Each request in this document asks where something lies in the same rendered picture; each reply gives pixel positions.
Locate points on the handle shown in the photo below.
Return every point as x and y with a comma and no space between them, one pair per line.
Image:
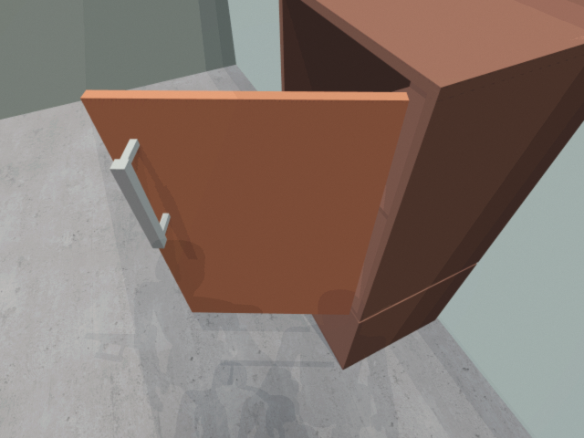
130,186

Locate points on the cupboard door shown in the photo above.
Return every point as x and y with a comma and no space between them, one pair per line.
273,195

